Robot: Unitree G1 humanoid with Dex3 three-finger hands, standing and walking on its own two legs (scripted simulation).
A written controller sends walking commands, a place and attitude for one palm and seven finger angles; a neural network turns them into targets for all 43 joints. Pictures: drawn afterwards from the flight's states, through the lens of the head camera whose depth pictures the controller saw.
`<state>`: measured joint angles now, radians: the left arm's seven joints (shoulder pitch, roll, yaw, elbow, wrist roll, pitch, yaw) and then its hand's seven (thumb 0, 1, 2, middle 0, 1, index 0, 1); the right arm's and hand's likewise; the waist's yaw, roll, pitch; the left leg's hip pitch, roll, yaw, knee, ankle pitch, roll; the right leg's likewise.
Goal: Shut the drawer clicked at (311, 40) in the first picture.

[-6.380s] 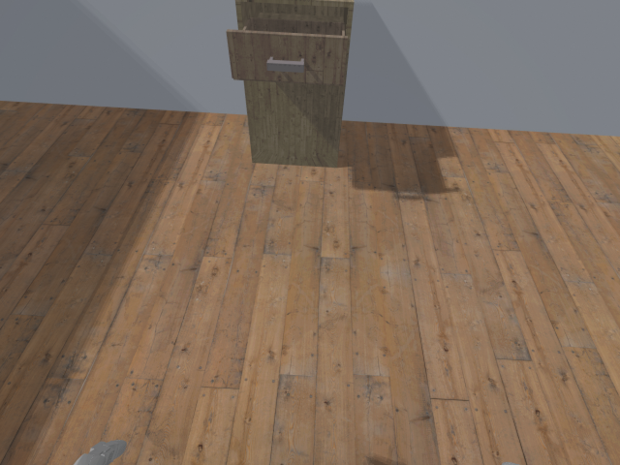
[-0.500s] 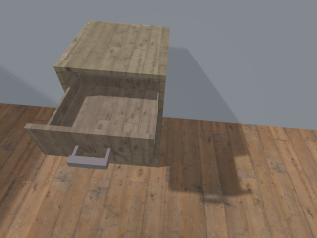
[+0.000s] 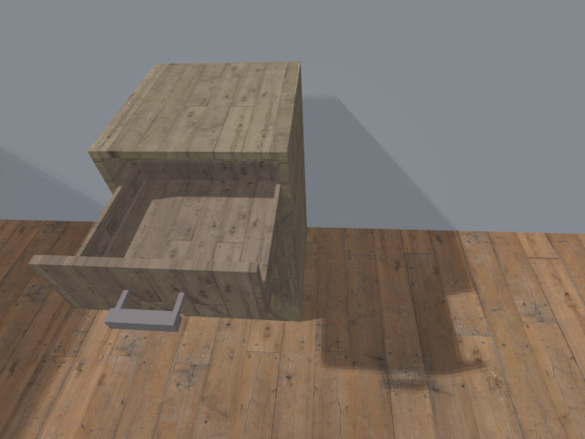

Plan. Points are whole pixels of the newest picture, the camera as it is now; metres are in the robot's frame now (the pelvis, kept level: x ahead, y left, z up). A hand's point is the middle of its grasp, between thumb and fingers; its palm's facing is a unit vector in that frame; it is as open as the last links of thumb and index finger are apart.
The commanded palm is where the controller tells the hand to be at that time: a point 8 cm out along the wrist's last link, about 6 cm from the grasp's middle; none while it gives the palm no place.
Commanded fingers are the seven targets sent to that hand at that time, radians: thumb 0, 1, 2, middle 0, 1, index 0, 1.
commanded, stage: look again from close up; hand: left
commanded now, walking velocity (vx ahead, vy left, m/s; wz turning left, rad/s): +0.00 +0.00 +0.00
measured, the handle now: (148, 308) +0.35 +0.29 -0.09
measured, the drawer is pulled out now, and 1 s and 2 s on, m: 0.29 0.29 0.29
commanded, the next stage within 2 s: shuffle to correct the standing spot in 0.06 s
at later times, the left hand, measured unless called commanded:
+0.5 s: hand out of the picture -0.02 +0.19 -0.17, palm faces +0.10 -0.97 -0.20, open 7.4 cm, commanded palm none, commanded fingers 0.00 0.90 0.90 -0.20 -0.30 -0.20 -0.30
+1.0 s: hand out of the picture +0.07 +0.23 -0.16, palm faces +0.04 -0.97 -0.26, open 7.3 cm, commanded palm none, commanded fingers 0.00 0.90 0.90 -0.20 -0.30 -0.20 -0.30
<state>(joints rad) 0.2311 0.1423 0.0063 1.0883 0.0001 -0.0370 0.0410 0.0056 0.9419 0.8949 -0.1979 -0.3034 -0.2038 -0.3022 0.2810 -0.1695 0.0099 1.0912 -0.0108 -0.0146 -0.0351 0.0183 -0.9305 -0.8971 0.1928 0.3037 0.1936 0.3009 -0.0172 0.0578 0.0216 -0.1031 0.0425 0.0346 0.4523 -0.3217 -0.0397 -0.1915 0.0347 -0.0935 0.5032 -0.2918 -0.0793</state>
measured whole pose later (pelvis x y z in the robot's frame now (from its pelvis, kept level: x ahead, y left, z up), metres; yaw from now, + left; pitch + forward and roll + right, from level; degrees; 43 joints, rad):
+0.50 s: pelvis +0.00 +0.02 +0.00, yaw +1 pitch -1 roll +0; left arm 0.33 0.13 0.04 1.10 0.02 -0.01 0.03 0.01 0.91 0.89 -0.20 -0.30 -0.20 -0.30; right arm 0.37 -0.17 0.00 1.13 -0.02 0.01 -0.02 0.01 -0.91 -0.90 0.19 0.30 0.19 0.30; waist 0.02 0.02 0.03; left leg -0.18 0.03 0.07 0.50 -0.30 0.00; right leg -0.19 0.02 -0.10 0.48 -0.28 -0.06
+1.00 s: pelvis +0.04 +0.05 +0.00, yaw -2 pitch -1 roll +1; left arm 0.24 0.14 0.03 1.06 0.00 0.01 0.06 0.01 0.93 0.90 -0.20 -0.30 -0.20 -0.30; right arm 0.32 -0.11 0.01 1.11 -0.01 -0.02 -0.05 0.02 -0.92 -0.90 0.20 0.30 0.20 0.30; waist 0.00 0.03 0.06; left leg -0.07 -0.02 0.13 0.40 -0.31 0.04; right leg -0.23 -0.03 -0.05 0.61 -0.38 -0.02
